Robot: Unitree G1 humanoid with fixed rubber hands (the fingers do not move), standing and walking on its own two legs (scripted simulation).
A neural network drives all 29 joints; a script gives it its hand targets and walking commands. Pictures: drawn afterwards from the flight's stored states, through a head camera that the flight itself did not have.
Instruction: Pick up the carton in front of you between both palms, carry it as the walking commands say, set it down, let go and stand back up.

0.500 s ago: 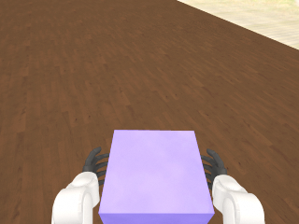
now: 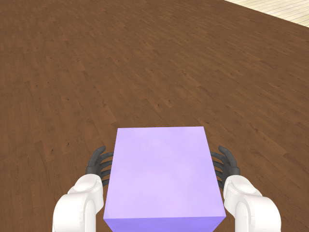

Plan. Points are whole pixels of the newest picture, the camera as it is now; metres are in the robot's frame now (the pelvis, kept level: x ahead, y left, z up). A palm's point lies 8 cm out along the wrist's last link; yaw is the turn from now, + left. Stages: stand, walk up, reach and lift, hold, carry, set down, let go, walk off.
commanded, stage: carry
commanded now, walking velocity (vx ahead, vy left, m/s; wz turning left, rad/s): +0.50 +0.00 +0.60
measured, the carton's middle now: (161, 188) +0.25 +0.00 +0.00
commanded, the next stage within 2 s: none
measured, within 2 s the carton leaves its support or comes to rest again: neither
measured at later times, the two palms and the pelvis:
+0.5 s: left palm (88, 97) +0.54 +0.24 +0.06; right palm (172, 86) +0.59 -0.06 +0.06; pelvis +0.34 +0.05 -0.01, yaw +11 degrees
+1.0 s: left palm (98, 47) +0.86 +0.27 +0.08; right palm (160, 38) +0.96 -0.02 +0.08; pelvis +0.68 +0.05 -0.01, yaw +18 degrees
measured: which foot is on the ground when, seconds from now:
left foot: up 0.00-0.32, down 0.34-0.90, up 0.92-1.00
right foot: down 0.00-0.36, up 0.38-0.84, down 0.86-1.00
